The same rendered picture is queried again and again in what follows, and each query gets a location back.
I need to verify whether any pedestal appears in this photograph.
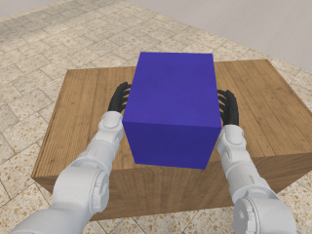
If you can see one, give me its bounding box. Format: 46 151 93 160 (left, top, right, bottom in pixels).
31 58 312 221

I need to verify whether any robot right forearm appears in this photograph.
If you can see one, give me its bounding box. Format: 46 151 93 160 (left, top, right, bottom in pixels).
216 124 297 234

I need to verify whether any left robot upper arm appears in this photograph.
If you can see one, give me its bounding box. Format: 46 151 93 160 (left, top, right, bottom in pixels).
8 166 109 234

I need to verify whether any robot right hand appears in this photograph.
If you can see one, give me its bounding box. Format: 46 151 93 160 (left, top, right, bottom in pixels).
217 90 239 127

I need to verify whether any right robot upper arm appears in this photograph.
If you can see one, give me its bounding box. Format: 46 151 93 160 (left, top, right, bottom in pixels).
232 196 296 234

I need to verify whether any robot left hand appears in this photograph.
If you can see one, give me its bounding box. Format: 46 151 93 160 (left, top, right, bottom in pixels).
107 81 132 113

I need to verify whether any robot left forearm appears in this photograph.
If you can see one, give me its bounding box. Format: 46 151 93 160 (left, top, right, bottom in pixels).
53 111 124 203

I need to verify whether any carton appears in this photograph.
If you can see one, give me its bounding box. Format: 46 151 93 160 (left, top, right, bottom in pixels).
122 52 222 170

